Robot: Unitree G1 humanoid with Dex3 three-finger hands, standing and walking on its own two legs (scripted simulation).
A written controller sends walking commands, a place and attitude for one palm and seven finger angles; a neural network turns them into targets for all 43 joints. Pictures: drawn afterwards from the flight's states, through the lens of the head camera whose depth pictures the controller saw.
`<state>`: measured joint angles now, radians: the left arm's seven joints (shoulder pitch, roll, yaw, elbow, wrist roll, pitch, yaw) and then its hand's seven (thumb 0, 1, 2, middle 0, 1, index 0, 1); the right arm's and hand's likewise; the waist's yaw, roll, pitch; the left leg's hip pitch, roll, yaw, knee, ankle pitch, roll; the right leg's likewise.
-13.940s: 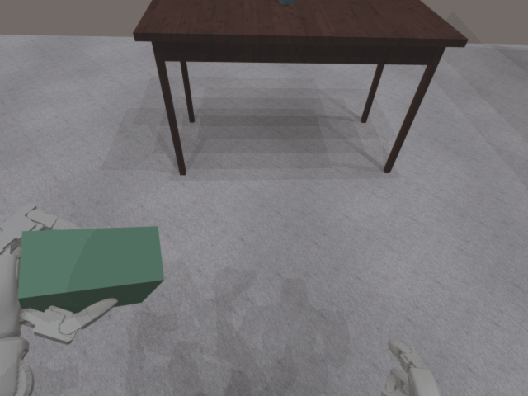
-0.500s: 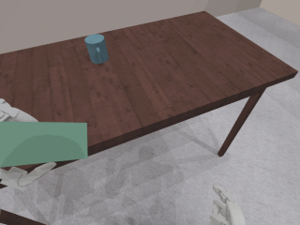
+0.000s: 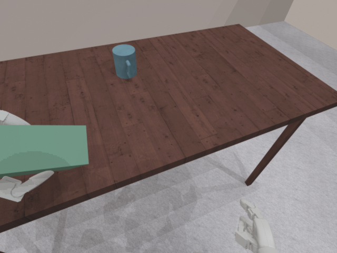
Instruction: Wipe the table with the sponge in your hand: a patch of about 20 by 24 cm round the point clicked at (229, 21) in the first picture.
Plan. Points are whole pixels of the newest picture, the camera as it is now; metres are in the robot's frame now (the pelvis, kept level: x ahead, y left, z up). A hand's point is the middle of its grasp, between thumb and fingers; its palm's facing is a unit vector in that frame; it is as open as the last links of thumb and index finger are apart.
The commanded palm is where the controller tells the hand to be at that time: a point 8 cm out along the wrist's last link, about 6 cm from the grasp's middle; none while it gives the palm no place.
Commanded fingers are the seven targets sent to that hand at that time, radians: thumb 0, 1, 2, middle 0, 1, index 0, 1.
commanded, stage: come to a stop and stand still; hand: left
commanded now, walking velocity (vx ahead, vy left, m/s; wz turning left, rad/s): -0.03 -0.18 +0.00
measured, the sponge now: (50, 151) +0.25 +0.22 +0.17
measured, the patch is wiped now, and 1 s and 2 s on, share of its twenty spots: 0.00 0.00 0.00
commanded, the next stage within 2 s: look again from close up in 0.94 s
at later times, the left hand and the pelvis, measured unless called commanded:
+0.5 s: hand (16, 165) +0.21 +0.26 +0.18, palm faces +0.25 -0.90 -0.35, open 10.3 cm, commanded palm +0.16 +0.33 +0.19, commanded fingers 0.00 0.10 1.30 -1.20 -1.60 -1.20 -1.60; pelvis -0.01 +0.05 +0.01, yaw -2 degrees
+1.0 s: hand out of the picture +0.23 +0.32 +0.18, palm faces +0.38 -0.85 -0.36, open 10.3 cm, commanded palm +0.17 +0.34 +0.19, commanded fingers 0.00 0.10 1.30 -1.20 -1.60 -1.20 -1.60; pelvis +0.00 +0.07 +0.02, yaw -1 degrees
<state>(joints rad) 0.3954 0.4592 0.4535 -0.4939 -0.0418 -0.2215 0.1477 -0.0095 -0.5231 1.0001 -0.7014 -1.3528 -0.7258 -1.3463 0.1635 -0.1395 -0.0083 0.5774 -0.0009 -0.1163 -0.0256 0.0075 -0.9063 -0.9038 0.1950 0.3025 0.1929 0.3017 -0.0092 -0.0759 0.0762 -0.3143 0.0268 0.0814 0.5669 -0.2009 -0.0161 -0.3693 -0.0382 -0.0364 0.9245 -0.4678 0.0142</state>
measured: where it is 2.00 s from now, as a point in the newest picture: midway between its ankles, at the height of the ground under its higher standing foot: outside the picture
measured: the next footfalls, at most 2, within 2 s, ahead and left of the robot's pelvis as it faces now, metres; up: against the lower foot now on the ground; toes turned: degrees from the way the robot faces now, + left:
right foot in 0.06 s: +0.06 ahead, -0.07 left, +0.00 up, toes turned -1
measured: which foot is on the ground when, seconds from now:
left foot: down 0.00-1.00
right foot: up 0.00-0.04, down 0.06-1.00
